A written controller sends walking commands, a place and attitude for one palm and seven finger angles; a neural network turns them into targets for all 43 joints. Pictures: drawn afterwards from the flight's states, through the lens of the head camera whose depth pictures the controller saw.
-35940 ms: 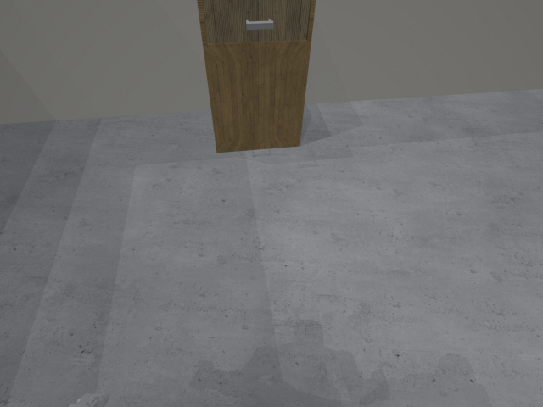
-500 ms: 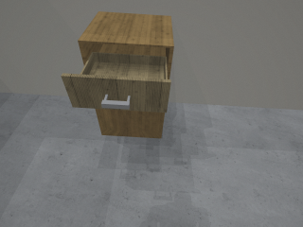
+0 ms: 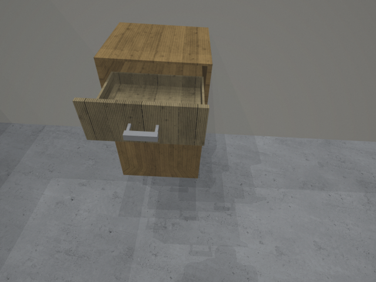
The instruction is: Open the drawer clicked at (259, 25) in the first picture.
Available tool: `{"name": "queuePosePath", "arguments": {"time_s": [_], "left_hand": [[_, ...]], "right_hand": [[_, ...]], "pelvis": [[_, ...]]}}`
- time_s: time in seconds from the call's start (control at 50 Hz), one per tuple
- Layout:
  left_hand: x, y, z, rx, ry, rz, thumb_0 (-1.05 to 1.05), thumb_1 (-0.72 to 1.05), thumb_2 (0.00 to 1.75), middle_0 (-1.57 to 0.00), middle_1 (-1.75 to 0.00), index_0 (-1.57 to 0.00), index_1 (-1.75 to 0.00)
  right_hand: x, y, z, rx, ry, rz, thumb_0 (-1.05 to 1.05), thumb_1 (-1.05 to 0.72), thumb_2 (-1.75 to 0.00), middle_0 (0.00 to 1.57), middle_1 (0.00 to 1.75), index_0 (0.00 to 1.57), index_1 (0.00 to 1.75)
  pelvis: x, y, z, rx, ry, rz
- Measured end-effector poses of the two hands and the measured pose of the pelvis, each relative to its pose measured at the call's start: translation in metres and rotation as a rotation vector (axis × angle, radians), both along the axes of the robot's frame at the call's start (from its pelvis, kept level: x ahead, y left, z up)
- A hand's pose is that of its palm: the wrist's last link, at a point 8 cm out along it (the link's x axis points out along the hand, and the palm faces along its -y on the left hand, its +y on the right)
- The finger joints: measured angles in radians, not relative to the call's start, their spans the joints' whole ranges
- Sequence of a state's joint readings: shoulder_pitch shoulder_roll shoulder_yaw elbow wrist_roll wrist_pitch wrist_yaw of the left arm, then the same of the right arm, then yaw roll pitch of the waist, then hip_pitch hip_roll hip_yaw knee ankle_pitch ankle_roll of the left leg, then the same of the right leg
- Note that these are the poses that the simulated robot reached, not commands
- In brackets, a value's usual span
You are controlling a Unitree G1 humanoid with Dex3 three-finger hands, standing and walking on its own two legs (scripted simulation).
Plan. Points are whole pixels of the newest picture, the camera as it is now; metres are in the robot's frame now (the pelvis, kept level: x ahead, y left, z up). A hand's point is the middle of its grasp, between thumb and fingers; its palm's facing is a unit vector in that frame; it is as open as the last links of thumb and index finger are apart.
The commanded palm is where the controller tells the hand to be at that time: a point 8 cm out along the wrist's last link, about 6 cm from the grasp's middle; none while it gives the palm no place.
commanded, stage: shuffle to correct the standing spot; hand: left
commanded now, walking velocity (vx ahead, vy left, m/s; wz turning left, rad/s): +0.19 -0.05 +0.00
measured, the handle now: (142, 131) +0.60 +0.19 -0.06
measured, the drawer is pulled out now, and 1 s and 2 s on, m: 0.30 0.30 0.30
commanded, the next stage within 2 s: come to a stop and stand still in 0.22 s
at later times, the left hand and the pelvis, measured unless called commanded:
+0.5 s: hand out of the picture -0.01 +0.14 -0.20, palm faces +0.09 -0.99 -0.10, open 7.4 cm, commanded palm none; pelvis +0.08 +0.01 -0.01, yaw -1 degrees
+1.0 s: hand out of the picture +0.08 +0.16 -0.18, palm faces +0.00 -0.98 -0.19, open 7.4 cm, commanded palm none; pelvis +0.06 -0.02 +0.00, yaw -2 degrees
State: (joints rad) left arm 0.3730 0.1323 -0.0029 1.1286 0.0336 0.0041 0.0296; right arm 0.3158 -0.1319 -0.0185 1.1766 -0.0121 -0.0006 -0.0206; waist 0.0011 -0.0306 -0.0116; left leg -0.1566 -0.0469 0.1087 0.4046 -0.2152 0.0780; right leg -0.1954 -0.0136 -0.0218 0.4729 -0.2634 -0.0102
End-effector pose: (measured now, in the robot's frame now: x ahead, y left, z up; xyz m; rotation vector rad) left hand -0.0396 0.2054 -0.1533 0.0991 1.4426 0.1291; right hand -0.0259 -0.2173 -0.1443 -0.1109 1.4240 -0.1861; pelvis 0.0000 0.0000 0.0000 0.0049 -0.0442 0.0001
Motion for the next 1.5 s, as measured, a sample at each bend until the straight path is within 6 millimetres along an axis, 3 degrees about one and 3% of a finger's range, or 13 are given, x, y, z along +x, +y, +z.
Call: {"name": "queuePosePath", "arguments": {"time_s": [0.14,0.24,0.3,0.46,0.52,0.6,0.7,0.78,0.94,1.12,1.2,1.34,1.5], "left_hand": [[-0.003,-0.013,0.0,0.002,0.043,0.022,0.0,0.91,0.9,-0.2,-0.3,-0.2,-0.3],[0.001,-0.025,0.0,-0.001,0.052,0.064,0.0,0.91,0.9,-0.2,-0.3,-0.2,-0.3],[0.001,-0.03,0.0,-0.012,0.065,0.093,0.0,0.91,0.9,-0.2,-0.3,-0.2,-0.3],[0.014,-0.02,-0.01,-0.057,0.139,0.102,0.0,0.91,0.9,-0.2,-0.3,-0.2,-0.3],[0.033,-0.009,-0.017,-0.051,0.141,0.07,0.0,0.91,0.9,-0.2,-0.3,-0.2,-0.3],[0.068,0.007,-0.015,-0.017,0.079,0.024,0.0,0.91,0.9,-0.2,-0.3,-0.2,-0.3],[0.109,0.024,-0.005,0.049,-0.04,-0.027,0.0,0.91,0.9,-0.2,-0.3,-0.2,-0.3],[0.126,0.027,0.004,0.1,-0.129,-0.048,0.0,0.91,0.9,-0.2,-0.3,-0.2,-0.3],[0.118,0.008,0.011,0.072,-0.137,-0.053,0.0,0.91,0.9,-0.2,-0.3,-0.2,-0.3],[0.098,-0.01,0.002,0.005,-0.047,-0.04,0.0,0.91,0.9,-0.2,-0.3,-0.2,-0.3],[0.086,-0.01,0.001,0.002,-0.027,-0.062,0.0,0.91,0.9,-0.2,-0.3,-0.2,-0.3],[0.078,0.011,-0.007,-0.004,-0.033,-0.054,0.0,0.91,0.9,-0.2,-0.3,-0.2,-0.3],[0.076,0.041,-0.004,0.029,-0.073,-0.027,0.0,0.91,0.9,-0.2,-0.3,-0.2,-0.3]], "right_hand": [[-0.002,-0.01,-0.007,0.007,0.032,-0.032,0.01,-0.91,-0.9,0.2,0.3,0.2,0.3],[0.015,-0.019,-0.009,0.005,0.052,-0.012,0.01,-0.91,-0.9,0.2,0.3,0.2,0.3],[0.041,-0.02,-0.005,-0.006,0.032,0.012,0.01,-0.91,-0.9,0.2,0.3,0.2,0.3],[0.14,-0.012,0.001,-0.074,-0.159,0.057,0.02,-0.94,-0.9,0.2,0.3,0.2,0.3],[0.16,-0.002,0.003,-0.078,-0.199,0.054,0.01,-0.93,-0.9,0.2,0.3,0.2,0.3],[0.169,0.01,0.005,-0.059,-0.219,0.04,0.01,-0.93,-0.9,0.2,0.3,0.2,0.3],[0.16,0.004,0.001,-0.039,-0.225,0.008,0.0,-0.93,-0.9,0.2,0.3,0.2,0.3],[0.137,-0.013,-0.008,-0.021,-0.194,-0.007,0.0,-0.93,-0.9,0.2,0.3,0.2,0.3],[0.075,-0.033,-0.005,-0.021,-0.058,-0.033,0.0,-0.92,-0.9,0.2,0.3,0.2,0.3],[0.018,-0.011,0.002,-0.002,0.11,-0.056,0.01,-0.91,-0.9,0.2,0.29,0.2,0.3],[0.019,0.004,-0.001,0.018,0.099,-0.048,0.01,-0.91,-0.9,0.2,0.3,0.2,0.3],[0.05,0.031,-0.007,0.028,-0.038,-0.02,0.01,-0.91,-0.9,0.2,0.3,0.2,0.3],[0.064,0.032,-0.003,-0.008,-0.067,0.018,0.03,-0.94,-0.9,0.2,0.3,0.2,0.3]], "pelvis": [[0.019,-0.011,-0.005,0.008,0.003,-0.012],[0.035,-0.019,-0.008,-0.019,0.018,0.0],[0.045,-0.018,-0.007,-0.027,0.021,0.009],[0.077,0.005,-0.013,-0.036,0.0,-0.008],[0.084,0.011,-0.014,-0.009,-0.012,-0.03],[0.081,0.013,-0.011,0.009,-0.007,-0.05],[0.066,0.008,-0.009,0.007,0.005,-0.054],[0.054,-0.003,-0.012,0.004,0.004,-0.047],[0.057,-0.016,-0.003,-0.02,0.014,-0.044],[0.06,-0.013,0.001,-0.012,-0.002,-0.04],[0.055,-0.005,-0.002,-0.031,0.006,-0.046],[0.05,0.016,-0.008,-0.03,-0.006,-0.026],[0.045,0.033,-0.007,-0.02,0.009,-0.017]]}}
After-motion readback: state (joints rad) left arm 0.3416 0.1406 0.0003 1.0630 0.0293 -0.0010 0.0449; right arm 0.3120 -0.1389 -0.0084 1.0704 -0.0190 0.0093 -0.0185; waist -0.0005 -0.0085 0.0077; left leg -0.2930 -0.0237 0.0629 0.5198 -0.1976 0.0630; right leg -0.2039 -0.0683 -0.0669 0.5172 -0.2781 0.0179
